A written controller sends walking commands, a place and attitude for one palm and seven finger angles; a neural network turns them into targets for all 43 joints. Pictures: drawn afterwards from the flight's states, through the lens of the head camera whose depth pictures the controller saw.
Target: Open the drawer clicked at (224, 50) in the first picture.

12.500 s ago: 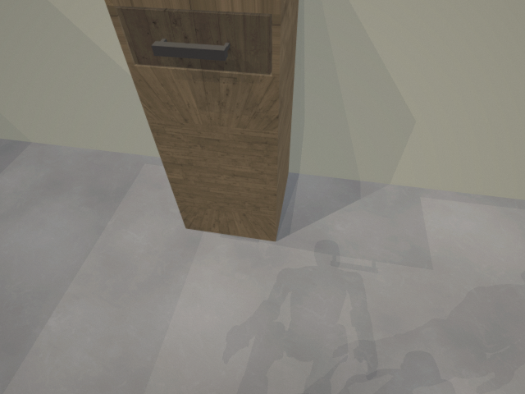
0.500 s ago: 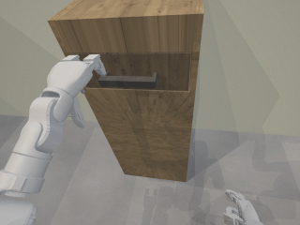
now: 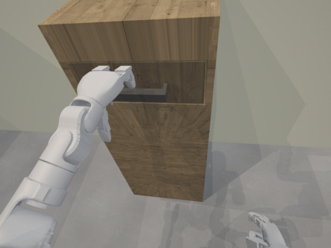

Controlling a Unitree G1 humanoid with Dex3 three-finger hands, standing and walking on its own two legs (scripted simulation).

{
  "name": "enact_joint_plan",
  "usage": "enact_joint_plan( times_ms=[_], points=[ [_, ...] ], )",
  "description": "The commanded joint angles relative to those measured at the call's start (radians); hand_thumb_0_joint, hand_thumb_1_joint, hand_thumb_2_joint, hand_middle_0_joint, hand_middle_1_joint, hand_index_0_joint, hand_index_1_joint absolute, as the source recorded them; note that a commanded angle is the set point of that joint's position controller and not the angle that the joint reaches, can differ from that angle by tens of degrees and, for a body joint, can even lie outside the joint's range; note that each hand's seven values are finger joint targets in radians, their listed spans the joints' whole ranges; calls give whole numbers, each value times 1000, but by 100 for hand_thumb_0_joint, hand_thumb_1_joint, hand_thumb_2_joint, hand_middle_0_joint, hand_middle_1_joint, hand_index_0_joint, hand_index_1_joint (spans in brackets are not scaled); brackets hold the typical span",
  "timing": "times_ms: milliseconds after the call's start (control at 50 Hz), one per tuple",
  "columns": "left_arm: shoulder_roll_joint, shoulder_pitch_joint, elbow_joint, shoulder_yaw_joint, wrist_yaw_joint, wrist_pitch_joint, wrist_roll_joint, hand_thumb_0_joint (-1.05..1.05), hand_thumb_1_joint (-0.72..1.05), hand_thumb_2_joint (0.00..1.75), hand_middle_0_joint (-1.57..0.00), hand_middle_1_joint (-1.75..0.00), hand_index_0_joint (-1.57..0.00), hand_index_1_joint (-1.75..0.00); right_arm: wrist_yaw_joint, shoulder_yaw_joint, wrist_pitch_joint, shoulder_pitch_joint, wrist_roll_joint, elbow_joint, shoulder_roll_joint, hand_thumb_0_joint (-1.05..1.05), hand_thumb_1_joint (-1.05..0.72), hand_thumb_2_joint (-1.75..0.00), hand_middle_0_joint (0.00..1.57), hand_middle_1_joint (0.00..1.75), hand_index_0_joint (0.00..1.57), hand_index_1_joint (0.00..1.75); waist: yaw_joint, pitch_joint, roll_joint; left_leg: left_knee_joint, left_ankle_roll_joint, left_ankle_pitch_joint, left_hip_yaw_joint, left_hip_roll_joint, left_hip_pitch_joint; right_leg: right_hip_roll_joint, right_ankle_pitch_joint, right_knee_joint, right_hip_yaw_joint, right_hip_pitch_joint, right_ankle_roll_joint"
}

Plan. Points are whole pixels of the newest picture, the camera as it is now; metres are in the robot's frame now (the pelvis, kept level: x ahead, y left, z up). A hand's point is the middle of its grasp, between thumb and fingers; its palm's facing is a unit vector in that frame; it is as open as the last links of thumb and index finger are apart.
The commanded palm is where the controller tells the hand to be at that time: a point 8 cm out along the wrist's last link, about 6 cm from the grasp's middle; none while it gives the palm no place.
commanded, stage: move the hooked fingers above the handle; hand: left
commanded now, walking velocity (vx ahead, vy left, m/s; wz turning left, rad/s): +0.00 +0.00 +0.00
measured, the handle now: (135, 90) +0.50 +0.14 +0.12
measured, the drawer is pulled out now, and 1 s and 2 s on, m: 0.00 0.00 0.00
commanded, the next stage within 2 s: none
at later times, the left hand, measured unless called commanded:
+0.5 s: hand (137, 94) +0.44 +0.11 +0.15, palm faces -0.05 -0.04 -1.00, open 13.8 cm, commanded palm +0.44 +0.15 +0.24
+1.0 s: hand (117, 79) +0.45 +0.16 +0.19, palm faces +0.06 -0.01 -1.00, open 13.5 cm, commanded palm +0.43 +0.17 +0.24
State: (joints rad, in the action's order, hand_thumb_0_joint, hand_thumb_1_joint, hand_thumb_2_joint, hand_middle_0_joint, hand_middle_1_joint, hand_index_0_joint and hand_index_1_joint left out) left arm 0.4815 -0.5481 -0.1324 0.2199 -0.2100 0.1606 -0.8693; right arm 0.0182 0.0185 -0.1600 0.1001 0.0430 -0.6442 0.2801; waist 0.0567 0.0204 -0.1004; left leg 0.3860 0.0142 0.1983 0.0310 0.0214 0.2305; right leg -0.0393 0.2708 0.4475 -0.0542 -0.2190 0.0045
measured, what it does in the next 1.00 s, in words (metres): stands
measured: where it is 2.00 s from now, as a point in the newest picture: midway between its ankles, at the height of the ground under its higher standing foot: outside the picture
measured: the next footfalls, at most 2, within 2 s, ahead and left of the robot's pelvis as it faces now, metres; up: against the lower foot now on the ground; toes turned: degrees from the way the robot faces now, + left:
none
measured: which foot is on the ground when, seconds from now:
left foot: down 0.00-1.00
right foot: down 0.00-1.00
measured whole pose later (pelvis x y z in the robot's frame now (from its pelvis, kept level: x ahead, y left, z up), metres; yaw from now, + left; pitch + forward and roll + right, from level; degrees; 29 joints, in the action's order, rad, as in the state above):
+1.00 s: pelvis -0.01 -0.01 +0.00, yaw -2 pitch +4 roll +1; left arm 0.50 -0.84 -0.67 0.16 -0.07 0.11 -0.92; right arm -0.06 0.01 -0.16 0.17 0.06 -0.70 0.27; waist -0.02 0.05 -0.09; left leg 0.38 0.00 0.19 0.07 -0.01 0.26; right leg -0.01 0.26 0.47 -0.02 -0.28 0.02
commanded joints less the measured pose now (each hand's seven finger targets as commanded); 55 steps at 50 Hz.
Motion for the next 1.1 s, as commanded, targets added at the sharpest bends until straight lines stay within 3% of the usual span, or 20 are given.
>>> enact_joint_plan(
  times_ms=[0,80,120,180,240,340,380,440,480,540,580,620,640,680,800,820,860,920,980,1080],
  points=[
    [266,-510,211,-219,81,-55,-4,0,-50,30,-30,-120,-30,-120,-8,-21,55,-101,-7,141,84,0,-90,-90,20,30,20,30,7,395,93,18,12,-379,-19,18,-152,33,-383,-12,21,147,32],
    [298,-474,30,-294,143,-49,9,0,-50,30,-30,-120,-30,-120,-16,-23,44,-85,-7,110,91,0,-90,-90,20,30,20,30,10,327,135,12,6,-345,2,9,-87,34,-375,-20,15,145,29],
    [237,-519,-28,-229,156,-26,-9,0,-50,30,-30,-120,-30,-120,-14,-21,41,-84,-3,103,83,0,-90,-90,20,30,20,30,0,302,139,10,5,-332,11,6,-71,31,-365,-16,12,117,28],
    [219,-508,-77,-192,147,20,-25,0,-50,30,-30,-120,-30,-120,-14,-28,30,-91,2,113,99,0,-90,-90,20,30,20,30,-9,329,133,15,8,-321,21,8,-70,28,-378,-19,25,132,25],
    [118,-584,-66,-59,98,47,-49,0,-50,30,-30,-120,-30,-120,-14,-33,21,-89,9,123,96,0,-90,-90,20,30,20,30,-45,346,123,30,16,-317,16,15,-96,26,-401,-11,28,98,21],
    [106,-646,-27,-25,29,-2,-16,0,-50,30,-30,-120,-30,-120,-28,-37,27,-56,11,138,99,0,-90,-90,20,30,20,30,-65,373,147,48,34,-313,-1,30,-119,25,-448,0,34,98,17],
    [163,-667,-47,-81,39,-43,2,0,-50,30,-30,-120,-30,-120,-38,-39,31,-36,8,127,106,0,-90,-90,20,30,20,30,-64,356,159,48,34,-300,-4,28,-108,24,-438,-10,35,100,17],
    [239,-698,-69,-181,89,-100,3,0,-50,30,-30,-120,-30,-120,-48,-38,41,-5,-2,109,95,0,-90,-90,20,30,20,30,-37,403,143,55,28,-352,3,30,-91,25,-489,15,34,135,22],
    [278,-704,-156,-234,140,-112,6,0,-50,30,-30,-120,-30,-120,-52,-39,40,16,-4,90,98,0,-90,-90,20,30,20,30,-32,374,149,50,22,-341,10,24,-61,26,-461,8,30,130,23],
    [258,-766,-243,-228,213,-103,-25,0,-50,30,-30,-120,-30,-120,-50,-40,45,34,-5,68,84,0,-90,-90,20,30,20,30,-31,381,134,51,16,-348,19,13,-38,32,-443,19,26,111,25],
    [320,-747,-252,-276,244,-83,-47,0,-50,30,-30,-120,-30,-120,-48,-43,40,31,-6,67,92,0,-90,-90,20,30,20,30,-13,425,145,48,13,-370,26,11,-30,28,-464,20,33,162,25],
    [319,-797,-233,-261,267,-66,-59,0,-50,30,-30,-120,-30,-120,-48,-40,41,9,-4,64,85,0,-90,-90,20,30,20,30,-17,443,126,44,14,-361,31,13,-26,25,-471,22,41,175,23],
    [312,-809,-228,-251,274,-58,-58,0,-50,30,-30,-120,-30,-120,-48,-41,41,3,-3,62,84,0,-90,-90,20,30,20,30,-19,447,113,42,15,-358,35,10,-38,25,-466,19,41,171,23],
    [351,-777,-280,-280,276,-40,-49,0,-50,30,-30,-120,-30,-120,-56,-38,37,-12,4,56,91,0,-90,-90,20,30,20,30,-16,426,168,30,17,-322,38,8,-22,22,-442,4,49,192,16],
    [399,-790,-270,-296,263,-45,-45,0,-50,30,-30,-120,-30,-120,-79,-27,42,-49,12,65,89,0,-90,-90,20,30,20,30,-8,421,155,1,23,-258,38,6,-19,15,-386,-11,62,210,8],
    [359,-785,-311,-260,255,-38,-45,0,-50,30,-30,-120,-30,-120,-82,-28,43,-47,12,62,88,0,-90,-90,20,30,20,30,-18,391,174,-1,25,-232,41,4,-18,16,-361,-19,59,184,5],
    [349,-760,-376,-246,231,-24,-52,0,-50,30,-30,-120,-30,-120,-85,-30,42,-33,15,55,99,0,-90,-90,20,30,20,30,-30,342,184,-10,25,-193,42,-1,-9,16,-313,-35,58,147,2],
    [338,-731,-391,-226,178,-20,-55,0,-50,30,-30,-120,-30,-120,-85,-36,42,-26,17,73,110,0,-90,-90,20,30,20,30,-32,340,176,-13,30,-175,43,1,-14,12,-290,-42,62,136,1],
    [213,-720,-407,-114,115,-28,-51,0,-50,30,-30,-120,-30,-120,-83,-45,43,-8,23,91,113,0,-90,-90,20,30,20,30,-69,285,203,-9,36,-144,37,0,-31,9,-254,-58,56,78,1],
    [66,-793,-267,26,40,-110,-13,0,-50,30,-30,-120,-30,-120,-81,-54,63,27,25,112,112,0,-90,-90,20,30,20,30,-114,274,146,10,44,-120,8,13,-103,17,-203,-65,53,-5,9]
  ],
)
